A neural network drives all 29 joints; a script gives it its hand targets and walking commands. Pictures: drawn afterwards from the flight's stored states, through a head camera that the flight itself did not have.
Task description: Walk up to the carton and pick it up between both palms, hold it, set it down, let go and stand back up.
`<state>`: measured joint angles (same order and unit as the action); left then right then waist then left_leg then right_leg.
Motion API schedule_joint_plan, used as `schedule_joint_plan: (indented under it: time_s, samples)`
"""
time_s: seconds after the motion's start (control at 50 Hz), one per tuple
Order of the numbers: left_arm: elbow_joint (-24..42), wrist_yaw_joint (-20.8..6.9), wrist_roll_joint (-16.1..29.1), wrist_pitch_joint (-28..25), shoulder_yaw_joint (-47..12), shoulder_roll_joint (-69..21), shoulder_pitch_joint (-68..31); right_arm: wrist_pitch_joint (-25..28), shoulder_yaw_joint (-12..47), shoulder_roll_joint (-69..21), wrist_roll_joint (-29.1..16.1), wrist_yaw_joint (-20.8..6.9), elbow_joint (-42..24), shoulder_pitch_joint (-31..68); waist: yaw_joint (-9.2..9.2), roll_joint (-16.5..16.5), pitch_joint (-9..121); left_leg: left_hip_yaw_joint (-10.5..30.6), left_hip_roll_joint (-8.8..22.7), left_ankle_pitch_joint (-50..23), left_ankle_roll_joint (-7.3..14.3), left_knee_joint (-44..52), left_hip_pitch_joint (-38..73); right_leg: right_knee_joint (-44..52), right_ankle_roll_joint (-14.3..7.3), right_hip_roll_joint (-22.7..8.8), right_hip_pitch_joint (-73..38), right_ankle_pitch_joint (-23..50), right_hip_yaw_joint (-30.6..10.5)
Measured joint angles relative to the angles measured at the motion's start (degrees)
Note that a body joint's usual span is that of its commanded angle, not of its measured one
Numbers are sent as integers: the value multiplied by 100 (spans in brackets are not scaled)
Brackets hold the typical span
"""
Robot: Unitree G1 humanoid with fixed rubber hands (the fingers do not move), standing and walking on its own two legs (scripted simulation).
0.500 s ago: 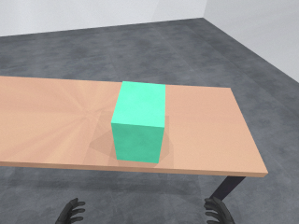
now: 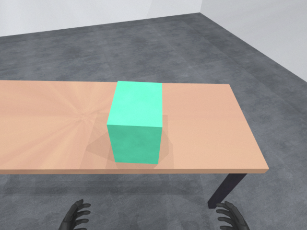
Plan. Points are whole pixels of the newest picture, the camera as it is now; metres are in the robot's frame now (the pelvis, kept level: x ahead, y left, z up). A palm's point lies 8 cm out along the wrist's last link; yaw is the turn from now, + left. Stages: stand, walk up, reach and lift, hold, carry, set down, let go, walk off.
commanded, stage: let go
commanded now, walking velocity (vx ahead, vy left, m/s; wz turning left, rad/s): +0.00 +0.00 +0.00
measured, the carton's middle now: (138, 123) +0.50 +0.05 -0.06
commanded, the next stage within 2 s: stand in 0.02 s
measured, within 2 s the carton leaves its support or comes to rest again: neither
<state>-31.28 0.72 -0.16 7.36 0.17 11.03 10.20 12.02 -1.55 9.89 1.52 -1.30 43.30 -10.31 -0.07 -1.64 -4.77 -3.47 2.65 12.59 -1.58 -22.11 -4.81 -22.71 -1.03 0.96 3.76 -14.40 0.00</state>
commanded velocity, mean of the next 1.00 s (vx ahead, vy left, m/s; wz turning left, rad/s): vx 0.00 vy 0.00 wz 0.00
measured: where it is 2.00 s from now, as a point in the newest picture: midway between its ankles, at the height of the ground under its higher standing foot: outside the picture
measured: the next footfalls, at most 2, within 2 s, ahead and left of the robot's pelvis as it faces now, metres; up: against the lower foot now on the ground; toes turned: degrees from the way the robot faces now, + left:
none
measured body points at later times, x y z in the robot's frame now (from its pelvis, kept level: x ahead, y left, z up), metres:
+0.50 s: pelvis +0.01 +0.01 -0.01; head -0.01 +0.00 +0.44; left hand +0.10 +0.24 -0.14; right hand -0.02 -0.24 -0.17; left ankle +0.00 +0.13 -0.74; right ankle -0.02 -0.11 -0.74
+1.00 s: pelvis +0.00 +0.01 -0.01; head -0.02 -0.01 +0.44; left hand +0.06 +0.23 -0.15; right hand -0.07 -0.21 -0.18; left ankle +0.00 +0.13 -0.74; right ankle -0.02 -0.11 -0.74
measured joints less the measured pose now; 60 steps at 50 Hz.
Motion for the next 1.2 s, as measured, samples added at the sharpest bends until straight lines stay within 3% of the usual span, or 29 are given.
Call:
schedule_joint_plan:
  time_s: [0.04, 0.08, 0.16, 0.24, 0.68, 1.2]
  samples:
    - [25, 6, 12, 20, 1, -11, 18, -27, -17, -17, -1, 0, -59, -45, -16, -1, 21, -2, 2, 15, 0, -34, -30, -25, 2, 0, 26, -11, -2]
    - [-82, -24, -27, -231, 6, -26, 137, -439, -35, 33, -64, 44, -98, -47, -95, 69, 192, -84, 52, 123, -1, -245, -239, -196, 13, 40, 259, -62, -85]
    - [-439, -58, -110, -507, 72, 4, 511, -1333, -161, 178, -148, 122, 1, -68, -44, 264, 480, -214, 124, 430, 22, -732, -566, -630, 35, 95, 623, -265, -222]
    - [-723, -12, -99, -581, 134, 13, 812, -1603, -260, 300, -76, 138, 302, -317, -2, 330, 657, -313, 128, 617, 48, -1009, -738, -985, 46, 94, 870, -461, -324]
    - [-1673, 159, -52, -756, 102, -304, 1053, -1500, -132, 91, -46, 271, 1634, -1183, 187, 244, 737, -778, 82, 529, 89, -670, -483, -1086, 73, 96, 988, -452, -775]
    - [-2749, 236, -50, -742, 72, -510, 1112, -1465, -54, -102, -42, 343, 2195, -993, 119, 312, 542, -822, 170, 415, 30, -509, -325, -892, 19, 190, 842, -301, -811]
